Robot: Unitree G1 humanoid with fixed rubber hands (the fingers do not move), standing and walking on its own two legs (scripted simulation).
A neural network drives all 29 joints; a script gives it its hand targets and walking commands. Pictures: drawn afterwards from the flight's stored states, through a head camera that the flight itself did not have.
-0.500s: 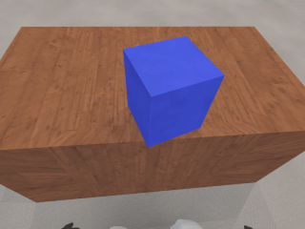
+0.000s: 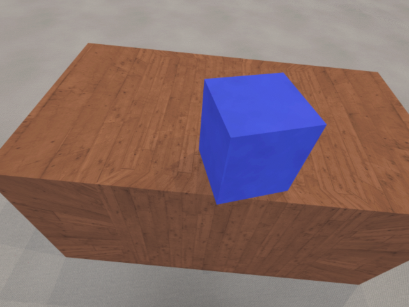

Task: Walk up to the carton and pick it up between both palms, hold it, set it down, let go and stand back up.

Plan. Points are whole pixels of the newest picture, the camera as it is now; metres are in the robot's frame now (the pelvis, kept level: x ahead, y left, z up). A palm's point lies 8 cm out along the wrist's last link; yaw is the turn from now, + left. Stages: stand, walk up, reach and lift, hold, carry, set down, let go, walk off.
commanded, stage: walk up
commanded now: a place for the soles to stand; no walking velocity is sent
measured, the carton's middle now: (249, 139) +0.51 -0.10 +0.02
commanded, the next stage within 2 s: none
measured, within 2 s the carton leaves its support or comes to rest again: neither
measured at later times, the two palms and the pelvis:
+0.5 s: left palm out of the picture +0.08 +0.26 -0.10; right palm out of the picture +0.12 -0.24 -0.11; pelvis +0.03 +0.00 +0.01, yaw +1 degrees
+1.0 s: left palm out of the picture +0.05 +0.26 -0.11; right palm out of the picture +0.07 -0.26 -0.11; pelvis +0.02 -0.01 +0.01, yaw +0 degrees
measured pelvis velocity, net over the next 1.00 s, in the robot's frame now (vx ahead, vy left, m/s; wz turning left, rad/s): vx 0.02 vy -0.01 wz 0.00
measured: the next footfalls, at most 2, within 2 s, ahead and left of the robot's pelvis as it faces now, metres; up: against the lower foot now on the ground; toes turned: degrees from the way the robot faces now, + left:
right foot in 1.24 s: +0.22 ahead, -0.26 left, +0.00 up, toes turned -6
left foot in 1.84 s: +0.16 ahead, +0.04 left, +0.00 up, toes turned -5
